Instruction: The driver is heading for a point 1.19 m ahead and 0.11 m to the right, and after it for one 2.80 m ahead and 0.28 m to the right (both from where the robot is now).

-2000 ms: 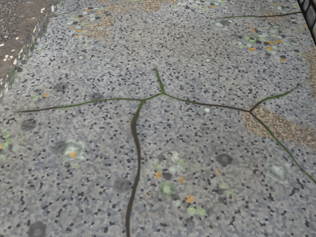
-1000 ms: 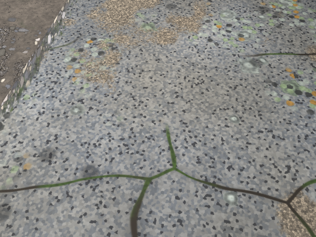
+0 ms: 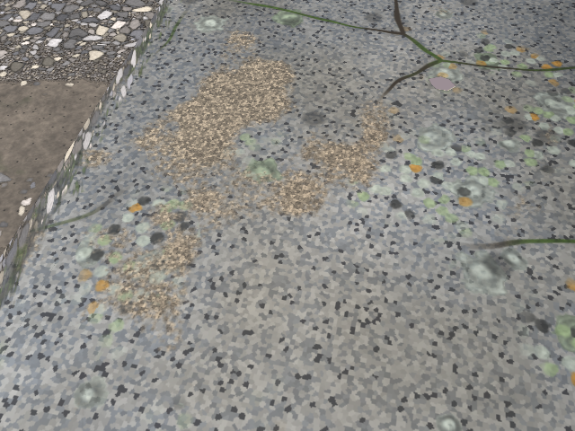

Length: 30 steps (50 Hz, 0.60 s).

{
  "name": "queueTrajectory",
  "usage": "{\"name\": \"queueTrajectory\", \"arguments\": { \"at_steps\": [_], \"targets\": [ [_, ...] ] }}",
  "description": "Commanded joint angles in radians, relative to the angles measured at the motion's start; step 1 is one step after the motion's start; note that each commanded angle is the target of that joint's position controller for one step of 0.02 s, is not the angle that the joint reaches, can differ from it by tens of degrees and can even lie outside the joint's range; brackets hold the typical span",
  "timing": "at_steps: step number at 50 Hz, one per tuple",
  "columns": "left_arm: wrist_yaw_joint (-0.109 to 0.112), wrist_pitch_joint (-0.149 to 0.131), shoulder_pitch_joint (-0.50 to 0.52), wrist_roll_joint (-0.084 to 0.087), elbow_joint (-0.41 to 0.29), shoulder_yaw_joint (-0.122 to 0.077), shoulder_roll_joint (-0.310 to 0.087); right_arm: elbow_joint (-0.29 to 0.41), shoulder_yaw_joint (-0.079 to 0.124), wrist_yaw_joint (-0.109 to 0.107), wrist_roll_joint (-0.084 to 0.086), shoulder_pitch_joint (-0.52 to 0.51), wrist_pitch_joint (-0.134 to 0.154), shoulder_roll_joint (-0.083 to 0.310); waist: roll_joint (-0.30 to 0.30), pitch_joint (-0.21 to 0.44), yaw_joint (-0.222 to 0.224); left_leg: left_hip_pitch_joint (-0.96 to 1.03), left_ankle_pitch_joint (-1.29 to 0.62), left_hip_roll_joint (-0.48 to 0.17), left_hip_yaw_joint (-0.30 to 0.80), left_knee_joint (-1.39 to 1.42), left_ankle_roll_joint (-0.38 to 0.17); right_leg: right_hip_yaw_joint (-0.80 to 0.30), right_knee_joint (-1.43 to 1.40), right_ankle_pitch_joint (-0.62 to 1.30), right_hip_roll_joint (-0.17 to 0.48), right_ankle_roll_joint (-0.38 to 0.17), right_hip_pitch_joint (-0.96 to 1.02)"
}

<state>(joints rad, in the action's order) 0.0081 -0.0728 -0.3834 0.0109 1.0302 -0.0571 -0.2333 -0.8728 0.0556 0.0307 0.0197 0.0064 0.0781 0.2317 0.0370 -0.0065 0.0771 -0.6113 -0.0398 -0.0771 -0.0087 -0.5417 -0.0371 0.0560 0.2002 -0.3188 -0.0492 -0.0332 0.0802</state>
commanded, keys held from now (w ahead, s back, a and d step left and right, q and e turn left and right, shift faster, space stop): w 1.00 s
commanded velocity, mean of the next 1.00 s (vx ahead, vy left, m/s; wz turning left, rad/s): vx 0.50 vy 0.00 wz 0.00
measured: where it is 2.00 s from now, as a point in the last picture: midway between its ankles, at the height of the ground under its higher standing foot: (337, 192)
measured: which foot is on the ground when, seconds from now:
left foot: up 0.00-0.06, down 0.08-0.62, up 0.64-1.00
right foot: down 0.00-0.08, up 0.10-0.60, down 0.62-1.00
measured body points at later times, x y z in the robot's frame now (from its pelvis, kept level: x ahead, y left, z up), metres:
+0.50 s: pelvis +0.28 +0.03 +0.01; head +0.30 +0.03 +0.46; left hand +0.48 +0.27 -0.10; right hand +0.26 -0.24 -0.13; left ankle +0.19 +0.13 -0.74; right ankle +0.48 -0.13 -0.69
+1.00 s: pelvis +0.56 -0.03 +0.01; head +0.58 -0.03 +0.46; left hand +0.55 +0.24 -0.13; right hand +0.74 -0.28 -0.10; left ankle +0.75 +0.15 -0.68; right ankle +0.49 -0.12 -0.74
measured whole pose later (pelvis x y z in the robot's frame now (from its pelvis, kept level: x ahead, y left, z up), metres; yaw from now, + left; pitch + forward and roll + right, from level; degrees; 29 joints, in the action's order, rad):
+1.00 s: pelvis +0.56 -0.03 +0.01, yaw +0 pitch +2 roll -1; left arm 0.00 -0.09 -0.35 0.00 1.01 -0.06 -0.23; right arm -0.90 0.07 0.00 0.01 0.06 0.07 0.26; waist 0.04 0.00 0.07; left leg -0.68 -0.06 -0.13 0.03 -0.67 -0.01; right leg 0.06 0.20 -0.21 -0.06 -0.05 -0.02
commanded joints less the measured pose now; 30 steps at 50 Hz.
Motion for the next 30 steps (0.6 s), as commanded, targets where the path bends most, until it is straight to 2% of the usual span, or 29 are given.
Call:
{"name": "queueTrajectory", "arguments": {
  "at_steps": [1,2,3,4,5,6,7,8,9,10,11,13,15,17,20,22,25,27,28,29,30],
  "targets": [
    [0.01,0.009,-0.021,0.004,-0.018,-0.041,-0.182,0.081,0.02,0.014,0.004,-0.07,0.025,0.102,-0.122,-0.05,-0.049,0.015,0.098,0.03,-0.019,0.04,-0.038,-0.113,0.07,0.645,0.318,-0.13,0.041],
    [0.01,0.013,0.003,0.006,-0.023,-0.043,-0.189,0.059,0.035,0.012,0.0,0.016,0.026,0.13,-0.137,0.007,-0.1,0.153,0.11,0.067,-0.05,0.049,-0.058,-0.094,0.166,0.822,0.301,-0.116,0.032],
    [0.01,0.017,0.022,0.005,-0.031,-0.035,-0.169,0.005,0.06,0.006,-0.003,0.186,0.025,0.176,-0.122,0.106,-0.179,0.388,0.079,0.085,-0.06,0.056,-0.088,-0.055,0.353,0.883,0.248,-0.088,-0.034],
    [0.009,0.016,0.013,-0.012,-0.054,-0.02,-0.139,-0.036,0.08,-0.005,-0.017,0.376,0.023,0.248,-0.02,0.256,-0.234,0.72,0.059,-0.095,0.147,0.019,-0.153,-0.017,0.666,0.597,0.187,-0.054,-0.264],
    [-0.006,-0.009,-0.115,-0.013,-0.057,0.022,0.007,-0.059,0.089,-0.002,-0.016,0.433,0.02,0.309,0.248,0.391,-0.159,1.049,0.226,-0.326,0.644,0.138,-0.328,-0.047,1.018,-0.148,-0.015,0.011,-0.665],
    [-0.013,-0.036,-0.048,0.013,-0.048,0.001,-0.092,-0.056,0.061,-0.003,-0.007,0.427,0.018,0.213,0.168,0.38,-0.197,1.037,0.346,-0.306,0.721,0.221,-0.304,-0.183,1.142,-0.258,0.02,-0.005,-0.782],
    [-0.016,-0.052,0.058,0.037,-0.083,-0.015,-0.148,-0.038,0.049,-0.009,-0.005,0.331,0.021,0.172,0.131,0.224,-0.187,0.905,0.316,-0.273,0.564,0.239,-0.254,-0.163,1.158,-0.185,0.075,-0.021,-0.854],
    [-0.009,-0.057,0.117,0.037,-0.096,-0.016,-0.15,-0.018,0.039,-0.01,-0.012,0.249,0.024,0.146,0.039,0.143,-0.158,0.747,0.229,-0.236,0.443,0.266,-0.226,-0.136,1.112,-0.089,0.13,-0.025,-0.822],
    [-0.002,-0.052,0.141,0.021,-0.098,-0.024,-0.144,-0.012,0.03,-0.007,-0.023,0.196,0.027,0.117,0.006,0.079,-0.126,0.608,0.139,-0.203,0.358,0.295,-0.212,-0.124,1.044,-0.032,0.161,-0.02,-0.775],
    [0.0,-0.038,0.118,0.014,-0.093,-0.028,-0.129,-0.014,0.02,-0.004,-0.033,0.176,0.03,0.09,0.021,0.063,-0.088,0.526,0.098,-0.174,0.299,0.325,-0.199,-0.133,1.002,0.005,0.187,-0.022,-0.707],
    [0.001,-0.024,0.096,0.012,-0.088,-0.026,-0.101,-0.021,0.019,-0.001,-0.033,0.18,0.031,0.086,0.034,0.056,-0.071,0.481,0.089,-0.164,0.271,0.353,-0.2,-0.131,0.968,0.018,0.193,-0.02,-0.67],
    [0.005,-0.006,0.105,0.008,-0.094,-0.024,-0.075,-0.036,0.025,-0.006,-0.025,0.205,0.035,0.116,0.03,0.023,-0.058,0.429,0.063,-0.159,0.219,0.397,-0.212,-0.118,0.89,0.045,0.207,-0.005,-0.678],
    [0.007,0.0,0.179,-0.002,-0.122,-0.027,-0.083,-0.047,0.032,-0.02,-0.025,0.235,0.034,0.149,0.013,-0.007,-0.068,0.432,0.044,-0.158,0.186,0.425,-0.215,-0.112,0.785,0.143,0.212,0.017,-0.742],
    [0.002,-0.002,0.245,-0.007,-0.143,-0.026,-0.079,-0.057,0.032,-0.03,-0.022,0.262,0.028,0.153,0.012,-0.022,-0.083,0.447,0.027,-0.138,0.14,0.434,-0.195,-0.104,0.664,0.267,0.206,0.028,-0.766],
    [-0.009,-0.008,0.349,-0.002,-0.169,-0.017,-0.062,-0.073,0.031,-0.037,-0.014,0.306,0.024,0.157,0.019,-0.042,-0.114,0.453,0.021,-0.102,0.071,0.438,-0.163,-0.069,0.485,0.406,0.17,0.029,-0.721],
    [-0.016,-0.009,0.413,0.004,-0.186,-0.011,-0.059,-0.092,0.032,-0.038,-0.008,0.348,0.021,0.162,0.019,-0.056,-0.137,0.489,0.041,-0.109,0.06,0.432,-0.159,-0.054,0.415,0.431,0.151,0.029,-0.706],
    [-0.033,-0.015,0.481,0.009,-0.217,-0.006,-0.069,-0.12,0.037,-0.039,-0.004,0.393,0.007,0.169,0.022,-0.079,-0.153,0.601,0.025,-0.156,0.069,0.386,-0.155,-0.06,0.349,0.377,0.141,0.011,-0.739],
    [-0.044,-0.022,0.482,0.011,-0.23,-0.009,-0.089,-0.127,0.043,-0.043,-0.001,0.392,-0.004,0.181,0.034,-0.074,-0.135,0.663,-0.039,-0.188,0.079,0.339,-0.14,-0.06,0.318,0.303,0.132,-0.014,-0.72],
    [-0.046,-0.025,0.451,0.012,-0.225,-0.015,-0.105,-0.126,0.047,-0.045,-0.001,0.38,-0.009,0.189,0.046,-0.055,-0.112,0.68,-0.119,-0.194,0.078,0.303,-0.129,-0.049,0.308,0.266,0.117,-0.028,-0.667],
    [-0.046,-0.027,0.381,0.01,-0.208,-0.028,-0.129,-0.12,0.048,-0.046,0.001,0.356,-0.013,0.196,0.059,-0.012,-0.067,0.68,-0.278,-0.181,0.06,0.223,-0.114,-0.021,0.293,0.245,0.086,-0.045,-0.556],
    [-0.042,-0.028,0.229,0.006,-0.159,-0.051,-0.168,-0.115,0.042,-0.046,0.0,0.341,-0.019,0.177,0.046,0.076,0.004,0.641,-0.397,-0.131,0.021,0.054,-0.09,0.004,0.281,0.256,0.055,-0.072,-0.353]
  ]
}}
Keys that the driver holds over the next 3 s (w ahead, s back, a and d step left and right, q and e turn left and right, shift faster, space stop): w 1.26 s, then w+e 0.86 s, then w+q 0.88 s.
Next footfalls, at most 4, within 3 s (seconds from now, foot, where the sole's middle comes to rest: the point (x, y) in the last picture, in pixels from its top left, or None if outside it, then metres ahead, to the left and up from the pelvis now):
0.08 left None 0.23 0.13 -0.77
0.62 right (376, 412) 0.53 -0.12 -0.77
1.16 left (282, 289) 0.85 0.12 -0.77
1.74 right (374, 211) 1.14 -0.13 -0.77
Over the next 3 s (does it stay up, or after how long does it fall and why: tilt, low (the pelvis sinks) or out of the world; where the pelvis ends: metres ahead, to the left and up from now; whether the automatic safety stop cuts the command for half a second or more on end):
stays up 1.65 -0.24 0.01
